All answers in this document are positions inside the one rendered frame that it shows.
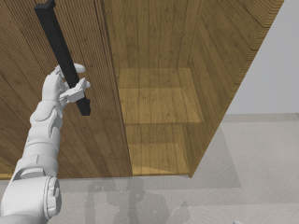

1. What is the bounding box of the handle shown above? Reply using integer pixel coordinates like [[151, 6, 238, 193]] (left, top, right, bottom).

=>
[[34, 0, 91, 116]]

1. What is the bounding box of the left robot upper arm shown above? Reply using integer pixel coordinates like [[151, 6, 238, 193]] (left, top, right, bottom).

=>
[[0, 175, 62, 224]]

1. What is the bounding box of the left robot forearm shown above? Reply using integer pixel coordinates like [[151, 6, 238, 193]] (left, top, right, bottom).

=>
[[0, 100, 64, 217]]

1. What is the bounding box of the wardrobe door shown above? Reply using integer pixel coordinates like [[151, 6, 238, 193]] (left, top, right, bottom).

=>
[[0, 0, 133, 179], [0, 158, 16, 174]]

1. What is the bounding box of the robot left hand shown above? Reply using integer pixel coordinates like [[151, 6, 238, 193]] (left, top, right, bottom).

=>
[[42, 63, 91, 109]]

